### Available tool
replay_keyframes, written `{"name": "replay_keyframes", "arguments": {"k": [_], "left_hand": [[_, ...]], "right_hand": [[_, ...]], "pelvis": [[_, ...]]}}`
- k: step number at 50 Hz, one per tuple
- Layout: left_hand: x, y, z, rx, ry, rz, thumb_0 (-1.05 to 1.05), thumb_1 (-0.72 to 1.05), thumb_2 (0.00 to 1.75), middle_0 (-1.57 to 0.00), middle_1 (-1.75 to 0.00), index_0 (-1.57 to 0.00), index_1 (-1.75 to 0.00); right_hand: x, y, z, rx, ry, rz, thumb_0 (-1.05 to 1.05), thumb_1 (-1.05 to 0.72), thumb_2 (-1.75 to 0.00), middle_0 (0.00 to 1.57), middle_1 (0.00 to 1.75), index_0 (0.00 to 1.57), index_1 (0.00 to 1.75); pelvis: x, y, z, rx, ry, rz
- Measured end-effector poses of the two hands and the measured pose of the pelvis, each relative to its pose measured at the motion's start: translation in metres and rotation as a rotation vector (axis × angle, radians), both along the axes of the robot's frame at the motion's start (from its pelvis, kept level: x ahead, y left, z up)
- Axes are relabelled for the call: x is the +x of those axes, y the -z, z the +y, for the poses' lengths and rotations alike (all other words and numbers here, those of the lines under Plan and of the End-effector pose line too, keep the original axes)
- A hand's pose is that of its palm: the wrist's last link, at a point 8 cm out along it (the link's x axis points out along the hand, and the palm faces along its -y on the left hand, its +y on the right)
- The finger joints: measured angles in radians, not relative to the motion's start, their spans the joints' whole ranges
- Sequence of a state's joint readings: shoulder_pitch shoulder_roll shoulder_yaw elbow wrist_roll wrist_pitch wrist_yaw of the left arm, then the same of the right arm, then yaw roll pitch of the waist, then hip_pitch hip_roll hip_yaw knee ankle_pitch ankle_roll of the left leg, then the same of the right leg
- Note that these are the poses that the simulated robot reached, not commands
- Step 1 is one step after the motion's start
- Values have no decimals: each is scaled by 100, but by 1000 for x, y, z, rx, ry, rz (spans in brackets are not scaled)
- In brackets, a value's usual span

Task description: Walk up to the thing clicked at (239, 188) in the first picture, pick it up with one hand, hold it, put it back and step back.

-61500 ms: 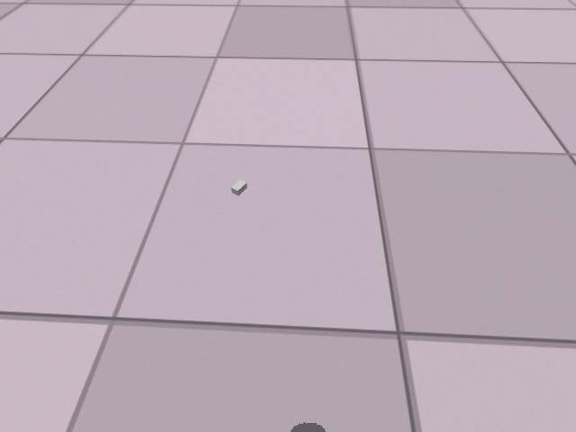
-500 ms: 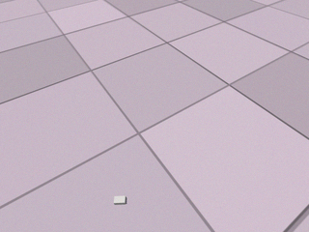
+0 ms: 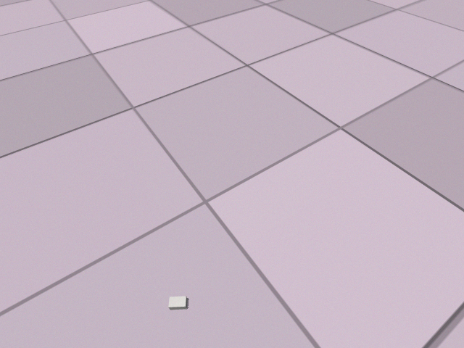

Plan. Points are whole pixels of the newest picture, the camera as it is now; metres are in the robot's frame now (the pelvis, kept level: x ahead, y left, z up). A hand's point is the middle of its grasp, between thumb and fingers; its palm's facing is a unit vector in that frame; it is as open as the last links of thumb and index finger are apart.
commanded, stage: stand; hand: left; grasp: from above
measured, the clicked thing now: (178, 302) +0.44 +0.26 -0.77
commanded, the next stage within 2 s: step back in 0.30 s
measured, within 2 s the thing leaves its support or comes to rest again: neither
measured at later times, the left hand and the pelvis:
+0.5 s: hand out of the picture +0.06 +0.28 -0.17, palm faces -0.02 -0.92 -0.38, open 7.4 cm; pelvis -0.04 +0.02 -0.01, yaw -1 degrees
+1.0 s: hand out of the picture +0.00 +0.32 -0.18, palm faces -0.12 -0.92 -0.38, open 7.4 cm; pelvis -0.13 +0.07 -0.02, yaw -5 degrees
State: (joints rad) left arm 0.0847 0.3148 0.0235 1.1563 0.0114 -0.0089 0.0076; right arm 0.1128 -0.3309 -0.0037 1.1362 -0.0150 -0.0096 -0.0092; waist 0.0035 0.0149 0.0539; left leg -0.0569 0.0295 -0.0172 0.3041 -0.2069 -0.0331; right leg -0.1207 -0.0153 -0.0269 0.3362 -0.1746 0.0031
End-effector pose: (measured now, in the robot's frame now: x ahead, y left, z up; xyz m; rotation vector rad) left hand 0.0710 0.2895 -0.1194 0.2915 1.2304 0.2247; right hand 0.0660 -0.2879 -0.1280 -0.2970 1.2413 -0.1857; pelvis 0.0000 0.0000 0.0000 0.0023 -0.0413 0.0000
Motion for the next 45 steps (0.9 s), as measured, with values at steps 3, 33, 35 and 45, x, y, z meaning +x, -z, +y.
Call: {"name": "replay_keyframes", "arguments": {"k": [3, 33, 35, 45], "left_hand": [[-1, 0, 0, 0, 1, 1, 1, 91, 90, -21, -30, -21, -30], [1, 31, 75, 37, 69, -80, 1, 91, 90, -21, -30, -21, -30], [0, 30, 76, 32, 78, -85, 1, 91, 90, -21, -30, -20, -30], [-47, 23, 78, 17, 124, -20, 0, 91, 90, -21, -30, -21, -30]], "right_hand": [[-2, 0, -1, 0, 3, 4, 1, -90, -90, 20, 30, 20, 30], [-78, -5, 21, -135, 22, 73, 1, -90, -90, 20, 30, 20, 30], [-92, -10, 32, -130, 32, 87, 1, -90, -90, 20, 30, 20, 30], [-115, -11, 53, -108, 77, -4, 1, -90, -90, 20, 30, 21, 30]], "pelvis": [[0, 0, 0, 0, 0, 0], [-68, 27, 55, 0, 16, 13], [-73, 22, 60, -13, 18, 12], [-104, 15, 74, -8, 67, 14]]}}
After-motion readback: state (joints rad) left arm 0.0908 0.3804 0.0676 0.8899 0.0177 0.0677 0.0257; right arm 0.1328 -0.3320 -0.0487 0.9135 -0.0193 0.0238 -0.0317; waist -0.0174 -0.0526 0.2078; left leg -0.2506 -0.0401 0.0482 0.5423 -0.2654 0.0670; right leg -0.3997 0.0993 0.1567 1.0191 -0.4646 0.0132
